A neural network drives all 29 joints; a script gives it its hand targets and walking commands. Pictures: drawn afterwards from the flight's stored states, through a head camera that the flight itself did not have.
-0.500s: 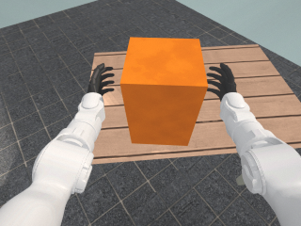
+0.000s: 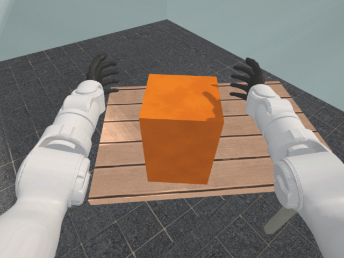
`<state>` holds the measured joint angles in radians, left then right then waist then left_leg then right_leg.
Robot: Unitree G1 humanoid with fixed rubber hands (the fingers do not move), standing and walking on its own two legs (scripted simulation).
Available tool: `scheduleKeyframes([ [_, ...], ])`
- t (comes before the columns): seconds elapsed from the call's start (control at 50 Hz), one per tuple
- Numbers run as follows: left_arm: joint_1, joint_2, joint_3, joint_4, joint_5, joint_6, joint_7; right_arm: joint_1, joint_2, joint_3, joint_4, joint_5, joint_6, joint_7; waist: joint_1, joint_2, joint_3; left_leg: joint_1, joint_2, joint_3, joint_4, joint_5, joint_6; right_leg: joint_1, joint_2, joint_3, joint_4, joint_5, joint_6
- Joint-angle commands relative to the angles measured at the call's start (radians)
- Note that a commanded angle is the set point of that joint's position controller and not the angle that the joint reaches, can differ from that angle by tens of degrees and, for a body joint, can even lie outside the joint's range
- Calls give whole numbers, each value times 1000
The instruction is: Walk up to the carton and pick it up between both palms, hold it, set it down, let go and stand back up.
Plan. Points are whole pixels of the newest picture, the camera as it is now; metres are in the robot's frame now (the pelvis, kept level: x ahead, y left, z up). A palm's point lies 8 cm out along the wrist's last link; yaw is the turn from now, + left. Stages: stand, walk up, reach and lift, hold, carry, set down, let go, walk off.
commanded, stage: set down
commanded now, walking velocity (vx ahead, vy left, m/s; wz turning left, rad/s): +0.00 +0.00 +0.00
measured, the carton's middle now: (179, 132) +0.49 -0.03 +0.00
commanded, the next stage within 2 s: none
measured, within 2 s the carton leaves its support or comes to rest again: neither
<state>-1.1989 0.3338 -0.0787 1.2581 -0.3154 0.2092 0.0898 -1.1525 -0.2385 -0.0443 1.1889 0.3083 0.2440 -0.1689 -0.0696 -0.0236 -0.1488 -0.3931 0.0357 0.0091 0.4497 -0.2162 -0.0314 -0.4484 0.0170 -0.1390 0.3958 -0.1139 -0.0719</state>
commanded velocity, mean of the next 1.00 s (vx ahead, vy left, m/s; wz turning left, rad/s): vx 0.00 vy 0.00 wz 0.00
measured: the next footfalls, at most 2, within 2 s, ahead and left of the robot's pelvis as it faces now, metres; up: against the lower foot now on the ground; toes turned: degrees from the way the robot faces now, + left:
none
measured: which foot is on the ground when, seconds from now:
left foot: down 0.00-1.00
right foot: down 0.00-1.00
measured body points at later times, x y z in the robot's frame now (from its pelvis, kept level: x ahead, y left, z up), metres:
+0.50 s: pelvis +0.02 +0.01 +0.01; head +0.03 +0.02 +0.46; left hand +0.44 +0.18 +0.13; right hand +0.42 -0.20 +0.11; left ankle +0.00 +0.14 -0.74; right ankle +0.05 -0.07 -0.74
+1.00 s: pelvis +0.01 +0.02 +0.01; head +0.02 +0.02 +0.46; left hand +0.38 +0.18 +0.05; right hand +0.35 -0.20 +0.04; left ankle +0.00 +0.14 -0.74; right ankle +0.05 -0.07 -0.74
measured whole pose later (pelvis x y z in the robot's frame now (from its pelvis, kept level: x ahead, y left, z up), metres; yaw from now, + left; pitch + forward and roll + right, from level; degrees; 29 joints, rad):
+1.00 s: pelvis +0.01 +0.02 +0.01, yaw -2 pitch +2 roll +0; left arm -0.37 0.13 0.02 0.57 -0.10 0.05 0.09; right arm -0.34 -0.15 -0.08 0.64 0.17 -0.04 -0.07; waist -0.02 0.00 -0.01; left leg -0.19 0.02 0.04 0.39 -0.23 -0.01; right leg -0.26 0.01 -0.10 0.34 -0.11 -0.04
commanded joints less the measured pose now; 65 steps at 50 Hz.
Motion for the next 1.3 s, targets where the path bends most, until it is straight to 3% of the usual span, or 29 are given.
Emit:
scheduleKeyframes([
  [0.0,-428,110,33,-210,17,-20,-3,-433,-157,-21,-207,-15,-30,-1,-1,68,-476,14,-36,-16,-75,201,4,463,6,119,16,286,76],
  [0.08,-390,103,64,-345,48,-3,-1,-395,-180,-45,-293,-18,-54,7,-4,85,-526,99,-37,-13,-54,298,-21,470,24,104,14,352,74],
  [0.22,-228,115,160,-568,137,35,-11,-266,-172,-23,-460,-14,-68,20,47,29,-542,111,-48,3,-77,337,-4,626,26,120,24,445,101],
  [0.3,-107,90,196,-700,163,52,-21,-153,-161,-17,-575,-10,-86,25,40,22,-531,138,-53,8,-74,369,-4,671,18,134,22,525,107],
  [0.38,-9,54,199,-775,173,74,-36,-47,-143,-18,-599,-15,-89,28,29,10,-417,145,-53,4,-98,313,8,641,20,130,-4,440,103],
  [0.42,58,31,188,-812,174,71,-35,22,-130,-27,-627,-21,-95,33,23,37,-380,177,-49,1,-99,311,6,605,18,132,-21,397,96],
  [0.54,179,-7,186,-896,182,44,-40,146,-112,-41,-718,-42,-131,51,27,38,-344,181,-48,-4,-102,281,10,575,15,131,-30,336,94],
  [0.68,287,-44,174,-920,196,-33,-28,263,-79,-71,-778,-99,-193,67,26,21,-287,168,-46,-5,-117,188,15,519,10,130,-49,195,87],
  [0.74,304,-65,163,-885,187,-83,-11,287,-47,-73,-776,-127,-215,81,51,24,-260,127,-43,-7,-132,108,27,483,5,136,-43,104,80],
  [0.78,329,-77,152,-889,197,-116,1,327,-47,-84,-746,-136,-238,92,50,44,-276,139,-37,-14,-122,146,18,491,8,134,-35,132,73],
  [0.84,409,-95,135,-883,202,-160,0,396,-54,-79,-746,-142,-281,94,35,26,-295,172,-37,-15,-107,202,7,492,13,136,-33,179,70],
  [0.88,463,-99,133,-901,212,-193,5,447,-53,-72,-757,-143,-313,94,44,27,-283,179,-39,-17,-101,249,1,499,17,135,-29,217,71],
  [0.96,534,-107,124,-870,219,-264,3,521,-32,-64,-737,-144,-363,105,56,31,-253,151,-37,-22,-116,199,8,504,6,149,-31,184,66],
  [1.0,594,-113,112,-883,223,-305,9,572,-33,-58,-741,-143,-397,111,57,34,-251,159,-34,-22,-109,253,4,520,6,151,-25,232,59],
  [1.08,690,-130,106,-822,224,-367,-3,642,-27,-33,-731,-141,-443,117,61,-8,-174,100,-41,-25,-118,187,16,548,-3,170,-29,217,67],
  [1.18,769,-123,78,-809,220,-492,-4,755,-3,-27,-691,-144,-519,124,49,10,-158,89,-40,-32,-108,179,12,526,-13,185,-19,214,61],
  [1.28,810,-111,49,-711,192,-598,4,792,13,-36,-634,-157,-577,137,45,19,-119,24,-35,-33,-95,81,20,496,-26,202,0,96,60],
])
